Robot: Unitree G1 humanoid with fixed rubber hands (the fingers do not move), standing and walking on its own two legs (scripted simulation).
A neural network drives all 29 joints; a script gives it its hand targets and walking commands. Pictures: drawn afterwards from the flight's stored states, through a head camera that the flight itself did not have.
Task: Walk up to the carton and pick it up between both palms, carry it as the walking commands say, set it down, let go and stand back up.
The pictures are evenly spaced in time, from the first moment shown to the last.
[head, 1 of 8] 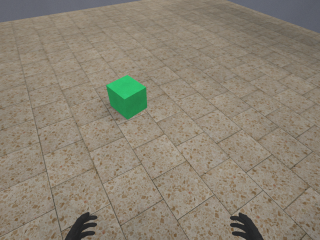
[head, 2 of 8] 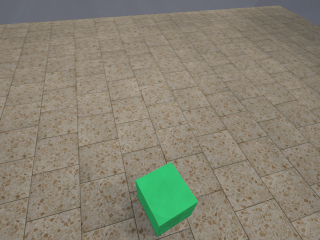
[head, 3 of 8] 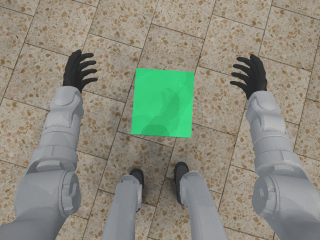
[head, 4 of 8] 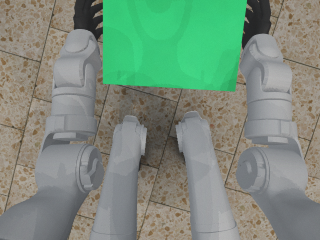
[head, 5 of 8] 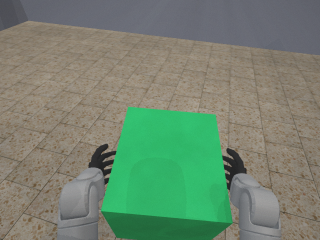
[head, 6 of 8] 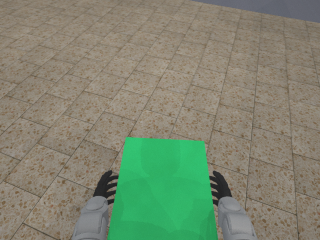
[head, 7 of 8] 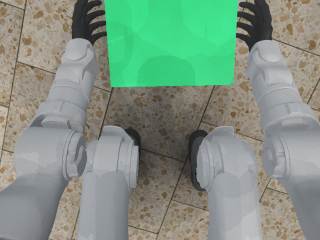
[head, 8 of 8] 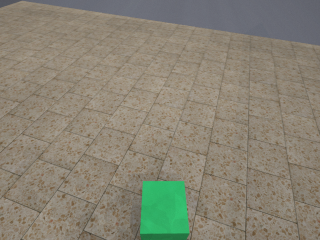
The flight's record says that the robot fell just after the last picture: no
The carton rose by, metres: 0.67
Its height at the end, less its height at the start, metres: +0.00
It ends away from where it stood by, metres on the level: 0.54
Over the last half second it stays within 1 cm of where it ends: yes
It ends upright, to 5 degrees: yes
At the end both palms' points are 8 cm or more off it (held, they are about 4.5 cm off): yes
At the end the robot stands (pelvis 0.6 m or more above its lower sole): yes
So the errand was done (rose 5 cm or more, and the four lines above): yes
